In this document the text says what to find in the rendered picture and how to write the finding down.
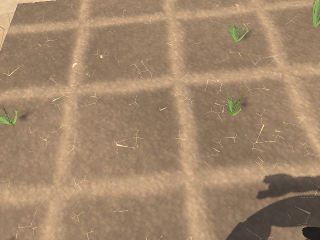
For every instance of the right robot hand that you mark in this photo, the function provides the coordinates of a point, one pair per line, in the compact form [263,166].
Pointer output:
[312,233]

